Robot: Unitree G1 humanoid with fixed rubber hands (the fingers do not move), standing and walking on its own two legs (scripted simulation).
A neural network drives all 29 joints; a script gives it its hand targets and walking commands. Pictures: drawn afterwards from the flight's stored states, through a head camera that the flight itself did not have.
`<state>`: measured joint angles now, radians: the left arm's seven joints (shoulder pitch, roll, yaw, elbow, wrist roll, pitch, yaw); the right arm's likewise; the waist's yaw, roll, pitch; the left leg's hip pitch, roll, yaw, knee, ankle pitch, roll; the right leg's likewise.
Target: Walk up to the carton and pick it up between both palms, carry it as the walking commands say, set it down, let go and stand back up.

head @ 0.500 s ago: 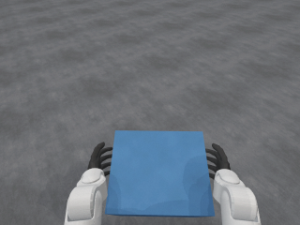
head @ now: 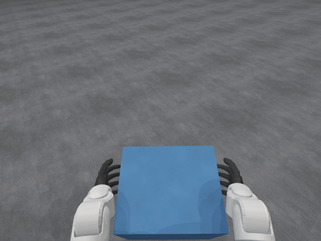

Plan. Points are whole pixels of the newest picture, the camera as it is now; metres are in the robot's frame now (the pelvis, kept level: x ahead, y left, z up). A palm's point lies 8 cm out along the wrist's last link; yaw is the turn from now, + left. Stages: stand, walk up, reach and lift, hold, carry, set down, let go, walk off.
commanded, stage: carry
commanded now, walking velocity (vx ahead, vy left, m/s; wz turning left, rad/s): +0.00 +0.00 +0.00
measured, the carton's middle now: (168, 195) +0.28 +0.00 -0.03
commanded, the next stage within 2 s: hold in 0.50 s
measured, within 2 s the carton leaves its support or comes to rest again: neither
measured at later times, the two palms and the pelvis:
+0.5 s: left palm (104, 190) +0.25 +0.16 +0.05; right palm (234, 189) +0.26 -0.16 +0.04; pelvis +0.00 +0.00 +0.00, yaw +0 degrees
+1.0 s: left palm (84, 202) +0.23 +0.20 +0.03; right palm (216, 198) +0.24 -0.12 +0.02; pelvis -0.03 +0.04 +0.01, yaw -5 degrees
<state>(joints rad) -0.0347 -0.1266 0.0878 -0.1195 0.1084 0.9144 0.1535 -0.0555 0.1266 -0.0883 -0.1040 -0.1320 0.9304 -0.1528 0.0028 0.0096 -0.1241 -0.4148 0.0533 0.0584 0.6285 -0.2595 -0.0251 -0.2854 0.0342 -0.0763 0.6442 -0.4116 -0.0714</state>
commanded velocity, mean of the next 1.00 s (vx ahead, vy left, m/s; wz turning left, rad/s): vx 0.00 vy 0.00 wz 0.00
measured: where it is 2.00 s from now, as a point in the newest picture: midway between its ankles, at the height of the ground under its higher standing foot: outside the picture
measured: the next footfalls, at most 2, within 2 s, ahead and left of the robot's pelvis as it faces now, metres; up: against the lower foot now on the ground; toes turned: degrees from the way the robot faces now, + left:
none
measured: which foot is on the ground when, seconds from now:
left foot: down 0.00-1.00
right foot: down 0.00-1.00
